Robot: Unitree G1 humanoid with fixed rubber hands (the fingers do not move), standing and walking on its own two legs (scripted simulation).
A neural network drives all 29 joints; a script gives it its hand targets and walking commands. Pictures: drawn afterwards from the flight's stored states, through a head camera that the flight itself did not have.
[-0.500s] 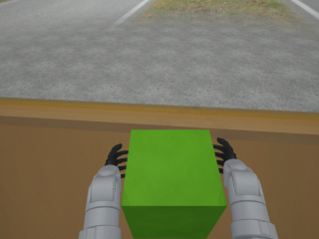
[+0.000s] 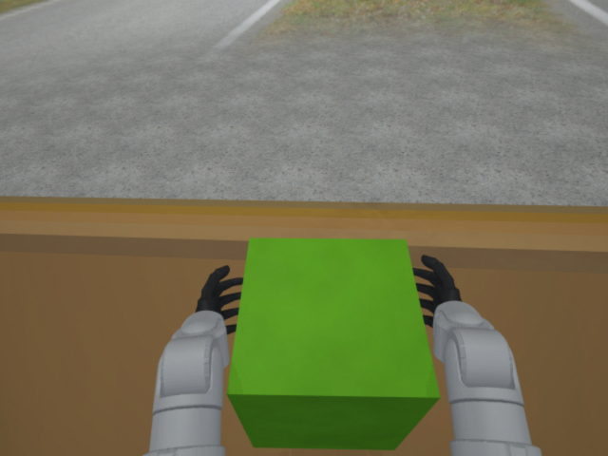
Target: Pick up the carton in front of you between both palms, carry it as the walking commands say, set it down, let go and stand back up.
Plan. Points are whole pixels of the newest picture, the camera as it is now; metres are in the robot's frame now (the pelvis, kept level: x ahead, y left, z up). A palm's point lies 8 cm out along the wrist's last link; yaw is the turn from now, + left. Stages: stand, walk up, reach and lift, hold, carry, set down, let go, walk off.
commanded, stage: carry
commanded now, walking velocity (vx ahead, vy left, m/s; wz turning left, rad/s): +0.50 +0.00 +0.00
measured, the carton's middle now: (325, 349) +0.29 +0.00 +0.00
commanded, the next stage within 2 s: none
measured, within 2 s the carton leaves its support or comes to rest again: neither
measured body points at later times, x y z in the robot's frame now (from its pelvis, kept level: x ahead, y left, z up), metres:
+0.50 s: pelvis +0.24 -0.02 +0.00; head +0.23 -0.02 +0.45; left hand +0.52 +0.12 +0.09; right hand +0.51 -0.18 +0.09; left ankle +0.11 +0.10 -0.73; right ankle +0.34 -0.13 -0.72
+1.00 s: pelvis +0.57 -0.03 -0.01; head +0.57 -0.04 +0.44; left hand +0.85 +0.12 +0.08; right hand +0.86 -0.18 +0.09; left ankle +0.70 +0.06 -0.73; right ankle +0.39 -0.12 -0.73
